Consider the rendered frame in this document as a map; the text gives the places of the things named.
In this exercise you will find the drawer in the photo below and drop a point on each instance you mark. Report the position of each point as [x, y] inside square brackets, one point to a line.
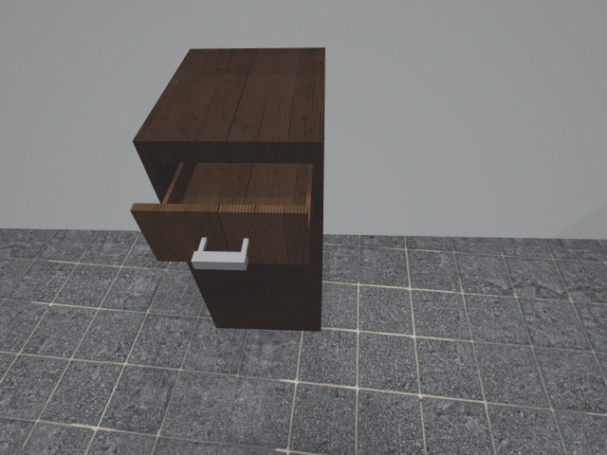
[268, 203]

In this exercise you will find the cabinet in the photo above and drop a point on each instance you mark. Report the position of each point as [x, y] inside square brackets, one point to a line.
[246, 105]

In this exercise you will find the handle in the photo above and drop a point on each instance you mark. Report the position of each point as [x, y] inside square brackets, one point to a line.
[220, 260]

